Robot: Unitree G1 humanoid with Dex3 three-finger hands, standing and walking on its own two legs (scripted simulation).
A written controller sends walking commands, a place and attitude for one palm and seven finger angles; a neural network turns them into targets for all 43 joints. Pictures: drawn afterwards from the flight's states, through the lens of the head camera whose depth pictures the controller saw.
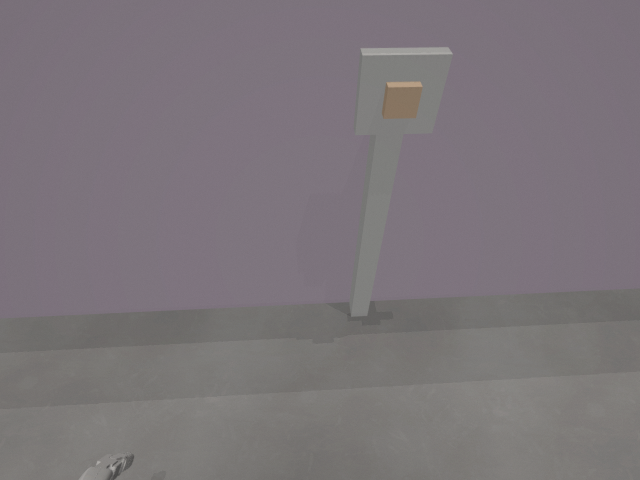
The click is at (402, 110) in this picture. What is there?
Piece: button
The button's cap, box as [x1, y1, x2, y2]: [382, 81, 422, 118]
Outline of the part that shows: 420,82 386,82 382,108 383,118 415,117 422,87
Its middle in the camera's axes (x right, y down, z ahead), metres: +0.15 -0.26 +0.74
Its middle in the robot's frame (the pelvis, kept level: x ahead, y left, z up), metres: +0.75 -0.12 +0.10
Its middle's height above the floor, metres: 0.87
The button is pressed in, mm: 0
